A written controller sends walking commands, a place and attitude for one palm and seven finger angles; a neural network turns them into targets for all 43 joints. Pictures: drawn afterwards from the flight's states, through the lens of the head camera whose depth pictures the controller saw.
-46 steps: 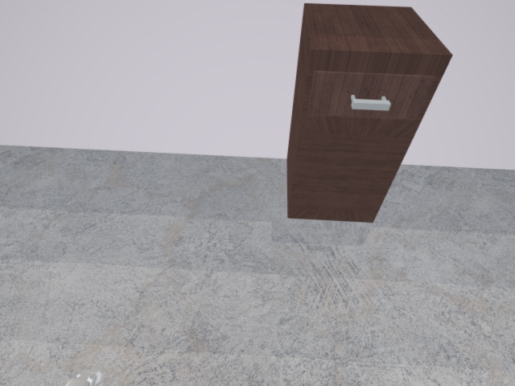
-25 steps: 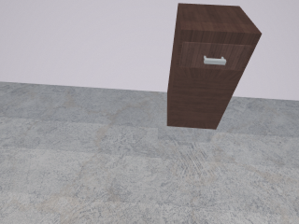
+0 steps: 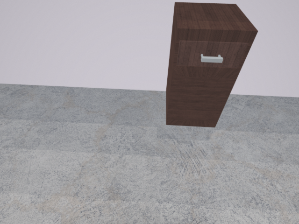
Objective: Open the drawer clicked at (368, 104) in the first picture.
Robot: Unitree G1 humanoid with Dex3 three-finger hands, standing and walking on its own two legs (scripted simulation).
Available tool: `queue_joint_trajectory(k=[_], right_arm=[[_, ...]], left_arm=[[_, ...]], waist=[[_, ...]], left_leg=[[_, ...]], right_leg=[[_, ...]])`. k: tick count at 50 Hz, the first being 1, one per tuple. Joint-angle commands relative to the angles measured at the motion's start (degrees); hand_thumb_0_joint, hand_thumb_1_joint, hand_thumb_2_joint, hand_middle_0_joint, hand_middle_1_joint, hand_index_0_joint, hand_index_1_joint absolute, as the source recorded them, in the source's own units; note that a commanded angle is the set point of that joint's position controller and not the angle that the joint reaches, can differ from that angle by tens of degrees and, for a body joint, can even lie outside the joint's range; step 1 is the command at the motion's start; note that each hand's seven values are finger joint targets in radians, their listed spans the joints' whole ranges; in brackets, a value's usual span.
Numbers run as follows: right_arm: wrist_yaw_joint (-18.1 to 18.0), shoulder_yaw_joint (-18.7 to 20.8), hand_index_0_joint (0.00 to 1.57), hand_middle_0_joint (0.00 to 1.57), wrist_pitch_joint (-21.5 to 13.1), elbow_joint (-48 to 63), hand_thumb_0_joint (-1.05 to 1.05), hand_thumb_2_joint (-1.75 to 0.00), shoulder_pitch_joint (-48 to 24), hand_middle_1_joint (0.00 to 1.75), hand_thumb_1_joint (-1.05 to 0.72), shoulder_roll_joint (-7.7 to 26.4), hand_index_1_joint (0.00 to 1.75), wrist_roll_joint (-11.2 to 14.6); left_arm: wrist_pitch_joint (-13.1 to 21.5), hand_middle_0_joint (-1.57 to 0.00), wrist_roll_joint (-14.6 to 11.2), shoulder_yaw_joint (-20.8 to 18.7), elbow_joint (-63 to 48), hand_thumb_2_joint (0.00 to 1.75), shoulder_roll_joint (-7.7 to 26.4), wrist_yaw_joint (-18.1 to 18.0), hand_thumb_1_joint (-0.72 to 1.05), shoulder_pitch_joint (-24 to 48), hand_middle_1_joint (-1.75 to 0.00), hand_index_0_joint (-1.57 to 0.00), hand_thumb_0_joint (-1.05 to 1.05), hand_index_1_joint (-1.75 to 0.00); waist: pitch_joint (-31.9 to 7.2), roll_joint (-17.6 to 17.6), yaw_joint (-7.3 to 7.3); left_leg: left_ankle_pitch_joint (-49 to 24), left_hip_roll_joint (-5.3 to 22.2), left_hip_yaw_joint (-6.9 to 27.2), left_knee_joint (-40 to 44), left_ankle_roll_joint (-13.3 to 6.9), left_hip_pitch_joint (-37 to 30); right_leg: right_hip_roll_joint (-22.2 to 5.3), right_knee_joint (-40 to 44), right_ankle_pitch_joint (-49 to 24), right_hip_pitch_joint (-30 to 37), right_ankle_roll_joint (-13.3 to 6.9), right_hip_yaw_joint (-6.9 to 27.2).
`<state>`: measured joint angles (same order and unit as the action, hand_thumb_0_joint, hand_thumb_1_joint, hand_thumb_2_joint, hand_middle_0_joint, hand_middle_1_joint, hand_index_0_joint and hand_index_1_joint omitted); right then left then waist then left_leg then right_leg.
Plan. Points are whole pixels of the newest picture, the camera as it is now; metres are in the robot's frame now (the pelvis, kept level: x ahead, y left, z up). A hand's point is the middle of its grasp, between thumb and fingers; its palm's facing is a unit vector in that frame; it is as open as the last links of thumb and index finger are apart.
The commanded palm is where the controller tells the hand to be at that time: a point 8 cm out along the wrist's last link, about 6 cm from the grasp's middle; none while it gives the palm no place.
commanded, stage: look at it before walking up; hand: left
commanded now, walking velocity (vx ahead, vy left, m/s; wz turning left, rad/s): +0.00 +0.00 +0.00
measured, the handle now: (211, 57) +1.02 -0.31 -0.09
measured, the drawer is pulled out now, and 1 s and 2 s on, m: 0.00 0.00 0.00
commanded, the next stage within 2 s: walk to a spot facing it in 0.52 s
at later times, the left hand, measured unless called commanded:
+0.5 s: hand out of the picture +0.08 +0.24 -0.16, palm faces -0.03 -0.94 -0.33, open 7.4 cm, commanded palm none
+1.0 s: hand out of the picture +0.07 +0.19 -0.18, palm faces -0.15 -0.95 -0.28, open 7.4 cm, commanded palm none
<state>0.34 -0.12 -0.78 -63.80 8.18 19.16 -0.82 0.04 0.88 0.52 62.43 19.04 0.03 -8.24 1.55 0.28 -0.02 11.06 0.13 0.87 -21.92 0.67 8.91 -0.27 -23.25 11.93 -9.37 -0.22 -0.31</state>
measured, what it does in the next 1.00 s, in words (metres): stands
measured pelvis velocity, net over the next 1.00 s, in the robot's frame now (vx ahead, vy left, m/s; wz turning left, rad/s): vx -0.01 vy -0.02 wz -0.18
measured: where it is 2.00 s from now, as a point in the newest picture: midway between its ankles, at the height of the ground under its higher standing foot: outside the picture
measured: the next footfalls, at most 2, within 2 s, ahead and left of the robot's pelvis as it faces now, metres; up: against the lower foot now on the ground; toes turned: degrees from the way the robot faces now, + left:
left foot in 1.62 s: +0.06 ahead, +0.11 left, +0.00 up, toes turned -31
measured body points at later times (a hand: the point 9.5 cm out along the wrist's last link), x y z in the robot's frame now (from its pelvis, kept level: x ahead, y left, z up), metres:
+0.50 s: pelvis +0.01 +0.00 +0.00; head +0.01 +0.00 +0.45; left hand +0.08 +0.29 -0.13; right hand +0.09 -0.30 -0.13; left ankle +0.01 +0.13 -0.74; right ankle +0.01 -0.12 -0.74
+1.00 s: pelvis -0.01 -0.02 -0.02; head +0.02 -0.04 +0.43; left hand +0.08 +0.24 -0.16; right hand +0.03 -0.28 -0.17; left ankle +0.01 +0.13 -0.74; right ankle -0.01 -0.10 -0.73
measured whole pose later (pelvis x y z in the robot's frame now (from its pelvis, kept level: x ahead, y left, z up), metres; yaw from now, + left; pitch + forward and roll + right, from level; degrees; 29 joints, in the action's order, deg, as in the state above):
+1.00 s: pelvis -0.01 -0.02 -0.02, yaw -11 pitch -2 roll +3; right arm -0.8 1.8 1.2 -56.8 8.5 13.1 -1.2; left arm -3.9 1.2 -1.8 56.0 14.1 0.9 -12.6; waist 5.6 -0.3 -1.8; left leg 18.0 4.1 -8.4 -33.0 2.1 12.5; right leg 0.4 -43.9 23.9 -19.8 0.5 0.2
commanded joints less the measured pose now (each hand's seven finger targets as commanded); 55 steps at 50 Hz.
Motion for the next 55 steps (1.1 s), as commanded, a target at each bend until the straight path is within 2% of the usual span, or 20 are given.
queue_joint_trajectory(k=[1,18,24,32,33,36,40,42,43,45,46,47,48,49,50,51,52,53,54,55], right_arm=[[-0.97,2.08,0.20,0.20,-1.27,3.59,0.00,-0.90,-2.94,0.30,-0.90,11.66,0.30,0.28],[-1.04,2.02,0.20,0.20,-1.14,3.63,0.00,-0.90,-3.66,0.30,-0.90,11.72,0.30,0.30],[-1.10,1.98,0.20,0.20,-1.16,3.71,0.00,-0.90,-3.61,0.30,-0.90,11.80,0.30,0.36],[-1.24,1.99,0.20,0.20,-1.22,3.65,0.00,-0.90,-3.99,0.30,-0.90,12.07,0.30,0.34],[-1.40,2.09,0.20,0.20,-1.16,3.75,0.00,-0.90,-3.49,0.30,-0.90,11.86,0.30,0.27],[-1.73,1.32,0.20,0.20,0.08,3.89,0.00,-0.90,0.24,0.30,-0.90,5.26,0.30,0.15],[-2.19,2.77,0.20,0.20,1.04,6.64,0.00,-0.90,1.52,0.30,-0.90,6.48,0.30,0.14],[-2.34,3.51,0.20,0.20,1.18,8.05,0.00,-0.90,1.09,0.30,-0.90,7.26,0.30,0.01],[-2.39,3.92,0.20,0.20,1.19,8.66,0.00,-0.90,1.09,0.30,-0.90,7.59,0.30,0.00],[-2.32,4.49,0.20,0.20,0.88,9.73,0.00,-0.90,0.44,0.30,-0.90,7.74,0.30,-0.03],[-2.31,4.63,0.20,0.20,0.78,10.34,0.00,-0.90,-0.18,0.30,-0.90,7.36,0.30,-0.16],[-2.30,4.87,0.20,0.20,0.75,11.14,0.00,-0.90,-1.17,0.30,-0.90,7.10,0.30,-0.19],[-2.29,5.08,0.20,0.20,0.85,11.75,0.00,-0.90,-2.37,0.30,-0.90,6.82,0.30,-0.42],[-2.24,5.22,0.20,0.20,1.02,12.11,0.00,-0.90,-3.61,0.30,-0.90,6.88,0.30,-0.42],[-2.08,5.25,0.20,0.20,1.39,12.37,0.00,-0.90,-3.55,0.30,-0.90,5.89,0.30,-0.23],[-1.75,4.58,0.20,0.20,2.01,13.51,0.00,-0.90,-1.35,0.30,-0.90,1.42,0.30,0.19],[-1.71,4.19,0.20,0.20,2.17,15.49,0.00,-0.90,-3.32,0.30,-0.90,0.10,0.30,0.21],[-1.82,4.66,0.20,0.20,2.39,15.00,0.00,-0.90,-2.55,0.30,-0.90,1.22,0.30,0.33],[-1.72,4.77,0.20,0.20,2.37,14.47,0.00,-0.90,-3.27,0.30,-0.90,1.20,0.30,0.13],[-1.64,4.82,0.20,0.20,2.18,13.63,0.00,-0.90,-2.77,0.30,-0.90,1.36,0.30,0.13]], left_arm=[[1.58,-0.20,-0.26,-2.51,-3.91,0.90,12.05,-0.72,0.90,2.09,-0.30,-0.20,0.00,-0.30],[1.68,-0.20,-0.25,-2.55,-3.95,0.90,12.15,-0.70,0.90,2.43,-0.30,-0.20,0.00,-0.30],[1.74,-0.20,-0.26,-2.64,-3.86,0.90,12.17,-0.71,0.90,2.25,-0.30,-0.20,0.00,-0.30],[1.54,-0.20,-0.26,-2.57,-3.86,0.90,12.21,-0.62,0.90,2.29,-0.30,-0.20,0.00,-0.30],[1.31,-0.20,-0.25,-2.75,-4.15,0.90,12.06,-0.58,0.90,2.44,-0.30,-0.20,0.00,-0.30],[-0.60,-0.20,-0.26,-2.03,-4.35,0.90,6.10,-0.88,0.90,-0.83,-0.30,-0.20,0.00,-0.30],[-1.86,-0.20,0.06,-2.96,-7.18,0.90,6.21,-0.49,0.90,-1.93,-0.30,-0.20,0.00,-0.30],[-2.15,-0.20,0.11,-3.32,-8.50,0.90,5.40,-0.16,0.90,-2.38,-0.30,-0.20,0.00,-0.30],[-2.27,-0.20,0.13,-3.46,-9.10,0.90,4.84,0.02,0.90,-2.77,-0.30,-0.20,0.00,-0.30],[-2.74,-0.20,0.15,-3.86,-10.20,0.90,3.15,0.29,0.90,-3.54,-0.30,-0.20,0.00,-0.30],[-2.88,-0.20,0.14,-4.11,-10.65,0.90,2.50,0.38,0.90,-4.04,-0.30,-0.20,0.00,-0.30],[-2.98,-0.20,0.06,-4.31,-10.97,0.90,2.25,0.46,0.90,-5.10,-0.30,-0.20,0.00,-0.30],[-2.86,-0.20,0.15,-4.61,-11.01,0.90,1.66,0.65,0.90,-6.66,-0.30,-0.20,0.00,-0.30],[-2.57,-0.20,0.32,-4.77,-10.40,0.90,1.60,0.86,0.90,-9.61,-0.30,-0.20,0.00,-0.30],[-2.03,-0.20,0.52,-5.31,-9.70,0.90,2.32,0.85,0.90,-12.49,-0.30,-0.20,0.00,-0.30],[-1.00,-0.20,1.30,-6.38,-9.96,0.90,8.17,0.13,0.90,-13.57,-0.30,-0.20,0.00,-0.30],[-0.89,-0.20,0.65,-6.55,-10.57,0.90,10.64,-0.65,0.90,-13.93,-0.30,-0.20,0.00,-0.30],[-1.26,-0.20,0.41,-6.65,-11.14,0.90,9.56,-1.11,0.90,-12.37,-0.30,-0.20,0.00,-0.30],[-1.12,-0.20,0.29,-6.72,-11.84,0.90,7.36,-1.27,0.90,-10.23,-0.30,-0.20,0.00,-0.30],[-0.94,-0.20,0.21,-6.42,-12.49,0.90,6.11,-1.16,0.90,-7.90,-0.30,-0.20,0.00,-0.30]], waist=[[-3.10,-1.15,-0.15],[-2.87,-0.57,-0.03],[-4.02,-0.43,-0.11],[-2.94,0.08,-0.21],[-2.92,0.04,-0.02],[-2.86,-0.39,0.24],[-2.20,0.24,0.40],[-1.98,3.17,0.30],[-2.34,5.23,0.25],[-1.88,10.90,-0.21],[-1.89,11.25,-0.45],[-1.96,10.92,-1.10],[-1.77,9.89,-2.19],[-3.04,7.92,-3.67],[-3.23,3.16,-4.96],[-2.33,-16.23,-4.74],[-1.31,-20.01,-4.77],[-1.64,-13.24,-3.64],[-0.49,-12.69,-3.20],[0.07,-9.49,-1.98]], left_leg=[[-4.67,6.25,5.16,3.74,-2.18,-0.04],[-6.12,6.41,4.69,3.99,-1.89,-1.14],[-7.87,6.53,4.79,3.79,-1.87,-1.71],[-7.73,6.80,4.38,4.24,-1.87,-2.47],[-8.32,7.04,3.68,3.33,-1.73,-2.86],[-8.62,7.37,0.89,0.10,-0.69,-2.80],[-5.32,9.56,0.52,-1.33,-1.62,-1.64],[-4.94,11.91,1.99,-0.50,-2.99,-1.74],[-5.35,14.05,3.06,0.39,-4.26,-1.24],[-11.97,19.85,5.31,2.71,-8.81,-0.12],[-15.85,21.12,5.02,2.25,-10.32,-0.05],[-16.59,21.96,3.52,0.92,-10.43,1.89],[-16.03,20.79,0.84,-1.92,-8.94,3.95],[-13.98,18.62,-1.91,-6.71,-6.68,5.03],[-7.55,15.04,-5.56,-15.20,-3.30,9.14],[13.85,5.97,-10.07,-30.83,1.83,19.55],[23.43,1.92,-3.94,-40.36,2.55,23.68],[20.04,3.59,0.55,-43.64,1.68,22.84],[16.75,4.14,0.91,-44.58,1.60,23.64],[13.17,4.56,1.51,-45.41,1.92,23.87]], right_leg=[[-6.78,4.97,-3.73,0.35,-1.73,6.58],[-6.79,5.58,-6.40,0.89,-1.79,6.72],[-6.79,5.31,-8.50,2.03,-1.82,6.40],[-6.59,5.59,-8.61,1.21,-1.75,6.68],[-6.41,4.92,-10.39,0.61,-1.89,7.05],[-5.94,1.28,-13.84,-2.16,-1.20,7.87],[-3.91,-4.17,-12.45,-7.11,-1.12,8.12],[-1.89,-8.89,-10.40,-10.09,-0.62,6.93],[-0.70,-12.92,-7.29,-10.87,-0.20,5.57],[0.69,-24.50,11.65,-13.25,0.87,1.43],[-0.05,-27.41,16.40,-13.65,1.04,1.31],[-1.60,-27.30,17.09,-11.97,0.77,2.03],[-2.15,-23.72,15.35,-8.84,0.60,1.25],[-1.65,-17.98,9.86,-5.35,0.57,-0.06],[-2.14,-8.92,0.16,-0.08,0.39,0.52],[-13.68,3.69,-9.96,2.66,-2.76,20.26],[-21.19,7.98,-19.76,-1.70,-8.40,34.04],[-20.18,7.85,-11.45,-2.05,-11.16,28.84],[-17.03,8.54,-7.56,-4.12,-9.54,28.96],[-14.78,7.27,-7.50,-3.84,-9.20,27.02]])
